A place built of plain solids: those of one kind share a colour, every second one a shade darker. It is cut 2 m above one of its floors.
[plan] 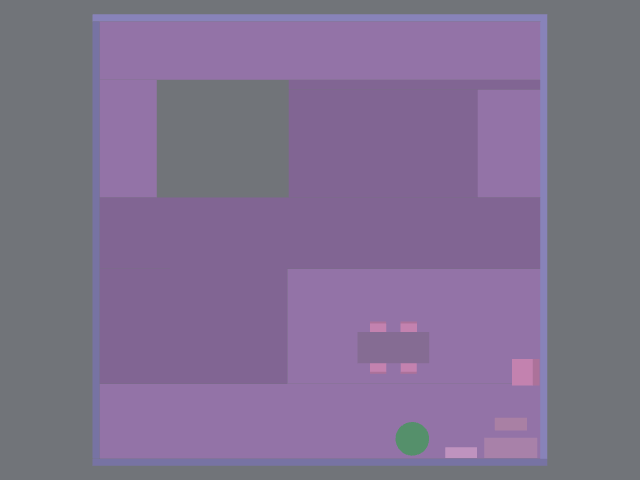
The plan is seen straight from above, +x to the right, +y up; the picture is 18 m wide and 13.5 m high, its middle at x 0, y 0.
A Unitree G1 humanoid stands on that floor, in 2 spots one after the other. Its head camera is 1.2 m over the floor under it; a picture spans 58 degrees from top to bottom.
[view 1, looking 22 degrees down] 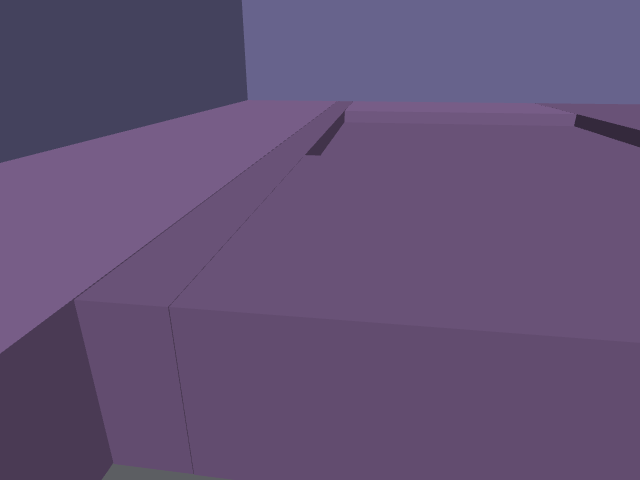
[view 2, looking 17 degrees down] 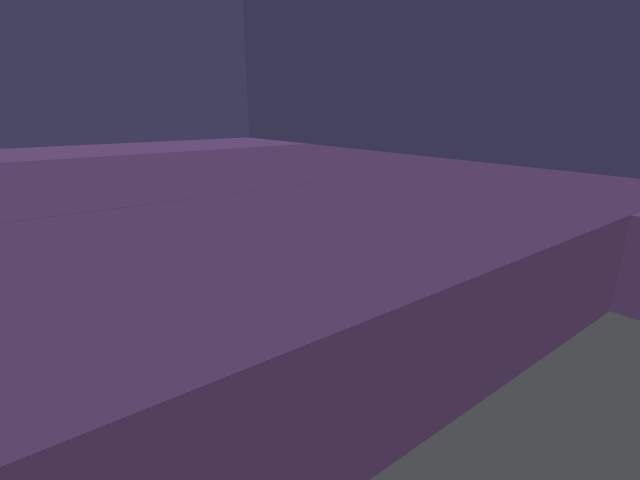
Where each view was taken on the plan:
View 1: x -1.80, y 3.70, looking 8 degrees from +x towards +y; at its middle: floor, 1.58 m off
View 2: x -1.69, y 2.01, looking -128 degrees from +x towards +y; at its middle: floor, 2.02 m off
